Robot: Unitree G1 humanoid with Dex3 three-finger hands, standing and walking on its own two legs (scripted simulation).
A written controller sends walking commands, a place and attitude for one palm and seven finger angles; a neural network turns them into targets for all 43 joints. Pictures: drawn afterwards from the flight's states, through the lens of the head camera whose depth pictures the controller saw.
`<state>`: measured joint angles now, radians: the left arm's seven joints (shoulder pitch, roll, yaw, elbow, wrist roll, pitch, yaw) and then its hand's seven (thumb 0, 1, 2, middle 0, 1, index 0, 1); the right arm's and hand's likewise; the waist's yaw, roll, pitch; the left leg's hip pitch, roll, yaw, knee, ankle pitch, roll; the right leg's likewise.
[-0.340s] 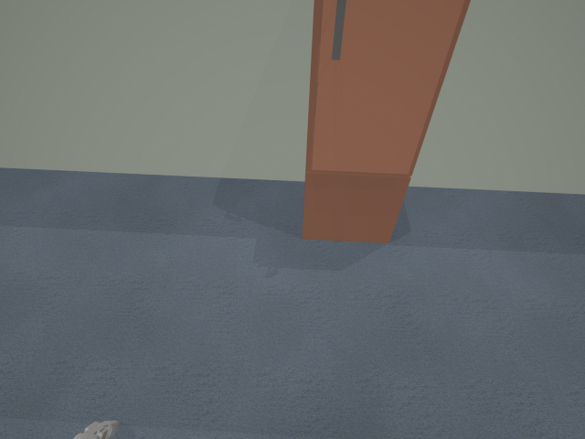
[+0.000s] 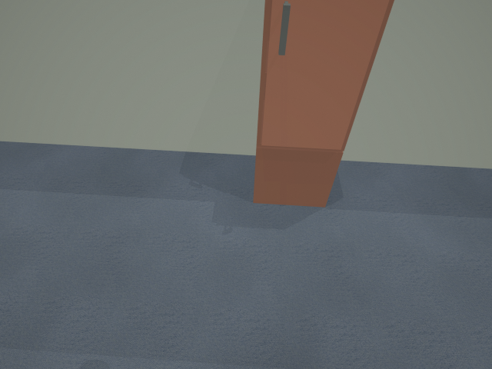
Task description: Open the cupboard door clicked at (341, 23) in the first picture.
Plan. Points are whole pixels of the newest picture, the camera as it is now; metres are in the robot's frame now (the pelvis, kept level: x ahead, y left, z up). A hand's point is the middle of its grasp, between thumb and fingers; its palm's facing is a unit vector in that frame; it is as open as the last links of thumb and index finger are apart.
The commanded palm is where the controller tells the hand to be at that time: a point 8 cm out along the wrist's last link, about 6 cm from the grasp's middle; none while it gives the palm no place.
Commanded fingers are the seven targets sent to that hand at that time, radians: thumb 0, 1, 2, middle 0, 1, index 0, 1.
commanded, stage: stand and wait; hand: left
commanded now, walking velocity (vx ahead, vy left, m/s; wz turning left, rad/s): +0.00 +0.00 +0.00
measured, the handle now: (284, 28) +1.06 -0.05 +0.15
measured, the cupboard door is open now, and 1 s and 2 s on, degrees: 0 0 0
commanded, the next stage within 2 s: look at it before walking up in 0.48 s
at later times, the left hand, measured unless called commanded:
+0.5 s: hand out of the picture +0.05 +0.24 -0.15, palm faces -0.03 -0.94 -0.34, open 7.4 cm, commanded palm none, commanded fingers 0.00 0.90 0.90 -0.20 -0.30 -0.20 -0.30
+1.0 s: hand out of the picture +0.08 +0.24 -0.15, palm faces -0.02 -0.94 -0.34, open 7.4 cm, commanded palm none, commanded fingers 0.00 0.90 0.90 -0.20 -0.30 -0.20 -0.30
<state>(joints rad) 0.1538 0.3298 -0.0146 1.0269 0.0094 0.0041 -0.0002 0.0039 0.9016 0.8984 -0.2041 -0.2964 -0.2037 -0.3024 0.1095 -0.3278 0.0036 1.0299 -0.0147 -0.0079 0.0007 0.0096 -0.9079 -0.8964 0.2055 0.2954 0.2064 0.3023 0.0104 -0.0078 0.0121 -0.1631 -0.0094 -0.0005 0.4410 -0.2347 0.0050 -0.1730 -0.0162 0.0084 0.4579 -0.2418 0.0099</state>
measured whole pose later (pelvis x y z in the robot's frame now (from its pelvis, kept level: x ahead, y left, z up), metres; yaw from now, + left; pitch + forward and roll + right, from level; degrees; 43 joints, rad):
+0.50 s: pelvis -0.01 -0.01 +0.00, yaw +0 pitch -2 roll +0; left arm 0.16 0.34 -0.01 1.09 0.01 0.00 0.00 0.00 0.90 0.90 -0.20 -0.30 -0.20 -0.30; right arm 0.16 -0.34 0.00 1.12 -0.01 -0.01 0.00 0.01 -0.91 -0.90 0.20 0.30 0.21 0.30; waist 0.00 0.00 0.03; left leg -0.17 0.00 0.00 0.40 -0.20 -0.01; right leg -0.18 0.00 0.01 0.41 -0.20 0.00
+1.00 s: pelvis +0.00 -0.01 +0.00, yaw -1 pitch -2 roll +0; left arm 0.13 0.34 -0.01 1.08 0.01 -0.01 0.00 0.00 0.90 0.90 -0.20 -0.30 -0.20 -0.30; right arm 0.11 -0.34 0.00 1.11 -0.01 -0.01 0.00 0.01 -0.91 -0.90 0.20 0.30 0.21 0.30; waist 0.00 0.00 0.02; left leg -0.14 0.01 0.00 0.37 -0.20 -0.01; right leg -0.15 0.00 0.01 0.39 -0.21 0.00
